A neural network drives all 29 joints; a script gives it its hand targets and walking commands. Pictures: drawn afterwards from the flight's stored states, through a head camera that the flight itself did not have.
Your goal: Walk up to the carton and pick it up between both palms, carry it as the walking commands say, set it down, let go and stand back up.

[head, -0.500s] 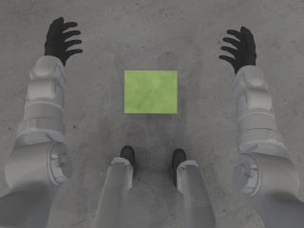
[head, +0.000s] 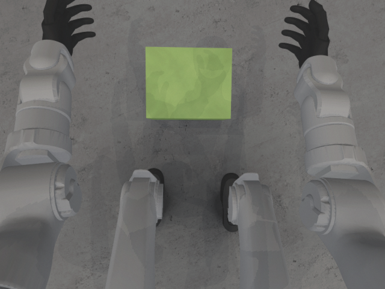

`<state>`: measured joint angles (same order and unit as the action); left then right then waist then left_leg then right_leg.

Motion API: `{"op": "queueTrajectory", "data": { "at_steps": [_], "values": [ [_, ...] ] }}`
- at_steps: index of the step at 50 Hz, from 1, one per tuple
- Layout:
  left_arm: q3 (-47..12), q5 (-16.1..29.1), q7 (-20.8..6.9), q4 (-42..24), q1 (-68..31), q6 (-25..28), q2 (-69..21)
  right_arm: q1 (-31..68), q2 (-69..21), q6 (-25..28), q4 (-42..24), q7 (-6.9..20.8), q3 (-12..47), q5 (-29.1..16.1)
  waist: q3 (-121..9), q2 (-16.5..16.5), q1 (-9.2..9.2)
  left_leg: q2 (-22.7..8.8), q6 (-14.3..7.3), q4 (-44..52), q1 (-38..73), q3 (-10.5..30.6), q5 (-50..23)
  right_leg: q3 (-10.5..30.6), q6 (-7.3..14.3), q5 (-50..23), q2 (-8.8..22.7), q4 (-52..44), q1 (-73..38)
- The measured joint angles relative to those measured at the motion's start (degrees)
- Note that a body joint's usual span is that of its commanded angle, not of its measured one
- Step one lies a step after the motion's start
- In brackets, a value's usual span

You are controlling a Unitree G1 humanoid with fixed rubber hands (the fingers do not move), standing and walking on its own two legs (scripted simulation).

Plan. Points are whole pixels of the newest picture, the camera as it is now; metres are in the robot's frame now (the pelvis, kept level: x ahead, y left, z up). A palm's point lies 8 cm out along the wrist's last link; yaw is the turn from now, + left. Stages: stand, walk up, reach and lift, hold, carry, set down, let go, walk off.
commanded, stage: reach and lift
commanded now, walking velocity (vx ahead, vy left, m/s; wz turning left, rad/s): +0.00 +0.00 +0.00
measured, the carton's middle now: (188, 87) +0.51 +0.03 -0.45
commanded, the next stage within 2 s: none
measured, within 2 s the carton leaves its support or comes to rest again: neither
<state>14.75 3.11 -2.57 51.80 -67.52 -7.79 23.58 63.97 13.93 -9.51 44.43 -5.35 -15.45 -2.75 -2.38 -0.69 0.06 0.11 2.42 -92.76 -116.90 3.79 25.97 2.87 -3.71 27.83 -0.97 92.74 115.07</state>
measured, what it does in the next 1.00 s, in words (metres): lowers itself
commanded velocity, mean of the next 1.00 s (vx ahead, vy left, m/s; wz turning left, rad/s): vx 0.00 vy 0.00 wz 0.00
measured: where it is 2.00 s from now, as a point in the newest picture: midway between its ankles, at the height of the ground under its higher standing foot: (192, 210)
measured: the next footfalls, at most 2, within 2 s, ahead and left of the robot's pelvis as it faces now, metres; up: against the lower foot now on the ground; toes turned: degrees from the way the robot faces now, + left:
none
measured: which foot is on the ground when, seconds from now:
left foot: down 0.00-1.00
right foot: down 0.00-1.00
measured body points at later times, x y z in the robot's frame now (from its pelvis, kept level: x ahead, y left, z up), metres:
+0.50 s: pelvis -0.02 +0.00 -0.11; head +0.34 +0.03 +0.16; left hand +0.52 +0.25 -0.27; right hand +0.53 -0.17 -0.27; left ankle +0.10 +0.14 -0.49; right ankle +0.09 -0.14 -0.49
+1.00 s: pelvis -0.02 +0.00 -0.16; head +0.36 +0.02 +0.07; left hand +0.52 +0.24 -0.37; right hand +0.52 -0.17 -0.37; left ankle +0.10 +0.13 -0.49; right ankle +0.09 -0.14 -0.49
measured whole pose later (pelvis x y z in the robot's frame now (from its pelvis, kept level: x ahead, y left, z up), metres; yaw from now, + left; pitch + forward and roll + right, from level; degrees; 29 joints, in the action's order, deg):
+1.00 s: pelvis -0.02 +0.00 -0.16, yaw -1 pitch +37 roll -1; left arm 4.1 12.6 2.0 71.9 -84.0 0.3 27.5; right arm 82.2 20.3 -1.1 66.6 -5.8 -4.6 -13.4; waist 23.3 -2.0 1.0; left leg -1.6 2.1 -127.0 -132.2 3.8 32.2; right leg 3.2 -4.8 33.7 -2.2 126.8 130.5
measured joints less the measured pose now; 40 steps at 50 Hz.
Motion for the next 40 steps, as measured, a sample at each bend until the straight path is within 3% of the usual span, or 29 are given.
{"op": "queueTrajectory", "data": {
  "at_steps": [26, 40],
  "values": [
    [-7.05, 6.84, 4.63, 10.63, -10.19, 3.89, 2.59, 10.81, 4.05, 4.65, 12.90, -1.70, 5.15, -6.70, 12.78, -0.59, 0.48, 0.73, 0.28, -22.49, -13.55, 0.38, 3.16, 0.83, -1.50, 3.64, -1.32, 22.55, 13.15],
    [-9.64, 9.27, 4.95, 15.92, -13.92, 6.31, 3.90, 15.78, 4.99, 7.06, 18.08, -1.06, 8.58, -8.84, 22.19, -0.54, 0.74, -0.51, -0.11, -30.62, -15.85, -0.05, 4.64, 1.20, -1.96, 4.53, -2.07, 30.47, 15.73]
  ]
}}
